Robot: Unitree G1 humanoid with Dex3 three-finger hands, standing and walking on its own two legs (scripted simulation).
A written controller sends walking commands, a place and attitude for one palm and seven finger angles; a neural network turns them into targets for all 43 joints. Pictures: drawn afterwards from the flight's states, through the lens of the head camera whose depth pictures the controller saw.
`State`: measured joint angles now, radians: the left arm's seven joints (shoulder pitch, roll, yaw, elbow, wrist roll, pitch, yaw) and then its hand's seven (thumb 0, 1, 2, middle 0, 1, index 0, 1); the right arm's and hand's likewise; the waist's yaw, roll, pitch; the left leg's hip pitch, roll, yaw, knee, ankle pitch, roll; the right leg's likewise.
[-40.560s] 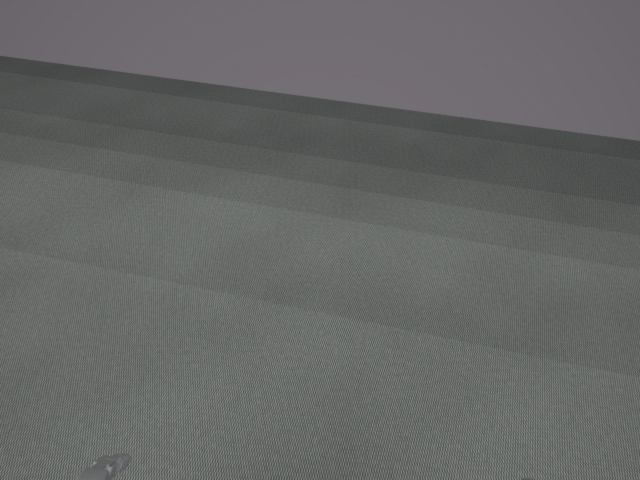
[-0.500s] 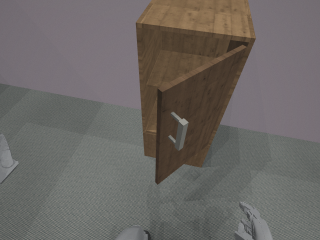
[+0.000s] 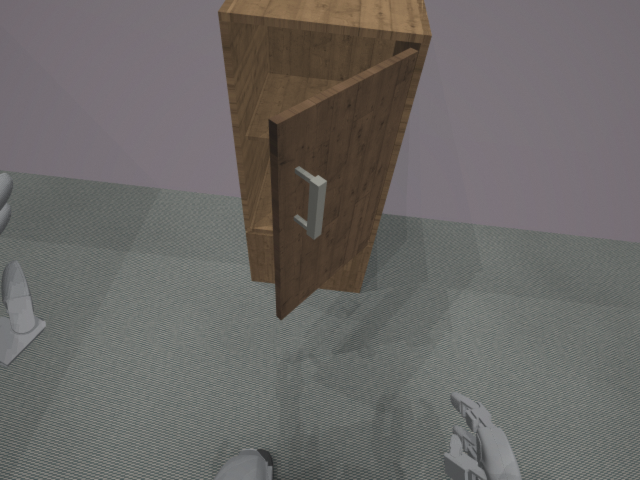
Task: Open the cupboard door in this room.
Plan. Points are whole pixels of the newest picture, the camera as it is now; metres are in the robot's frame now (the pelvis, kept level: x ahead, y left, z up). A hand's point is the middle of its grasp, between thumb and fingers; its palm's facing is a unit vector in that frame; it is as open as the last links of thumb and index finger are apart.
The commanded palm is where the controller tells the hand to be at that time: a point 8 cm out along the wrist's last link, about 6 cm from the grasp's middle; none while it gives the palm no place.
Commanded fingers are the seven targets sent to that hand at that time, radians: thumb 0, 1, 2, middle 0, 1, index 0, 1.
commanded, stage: stop stepping back and stand still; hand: left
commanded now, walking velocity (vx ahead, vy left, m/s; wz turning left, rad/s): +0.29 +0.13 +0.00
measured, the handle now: (307, 203) +0.56 +0.05 -0.02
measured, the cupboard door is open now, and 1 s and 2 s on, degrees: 52 52 52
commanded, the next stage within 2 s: let the arm hang, fingers relaxed in 0.66 s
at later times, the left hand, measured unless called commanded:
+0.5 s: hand (56, 364) +0.17 +0.21 +0.19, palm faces +0.38 -0.77 -0.51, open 7.4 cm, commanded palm +0.13 +0.26 +0.19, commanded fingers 0.00 0.90 0.90 -0.20 -0.30 -0.20 -0.30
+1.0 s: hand out of the picture +0.09 +0.20 -0.12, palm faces -0.06 -0.96 -0.26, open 7.4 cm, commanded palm none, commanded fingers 0.00 0.90 0.90 -0.20 -0.30 -0.20 -0.30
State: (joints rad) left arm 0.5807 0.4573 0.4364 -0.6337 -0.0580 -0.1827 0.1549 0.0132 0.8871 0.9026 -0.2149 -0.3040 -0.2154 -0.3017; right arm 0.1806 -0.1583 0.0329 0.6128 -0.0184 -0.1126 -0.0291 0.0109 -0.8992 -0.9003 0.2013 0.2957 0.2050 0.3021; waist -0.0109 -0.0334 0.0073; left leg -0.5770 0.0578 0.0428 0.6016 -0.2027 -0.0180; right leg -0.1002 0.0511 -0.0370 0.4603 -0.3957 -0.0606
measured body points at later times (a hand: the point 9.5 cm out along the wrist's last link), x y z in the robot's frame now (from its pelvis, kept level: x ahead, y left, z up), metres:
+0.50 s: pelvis -0.02 -0.03 +0.01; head -0.03 -0.03 +0.46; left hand +0.15 +0.25 +0.22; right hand +0.09 -0.27 -0.09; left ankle +0.00 +0.11 -0.69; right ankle -0.05 -0.09 -0.73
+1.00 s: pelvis -0.04 +0.00 +0.00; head -0.04 +0.00 +0.45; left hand +0.09 +0.25 -0.10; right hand +0.09 -0.26 -0.11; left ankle +0.00 +0.11 -0.73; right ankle -0.05 -0.09 -0.73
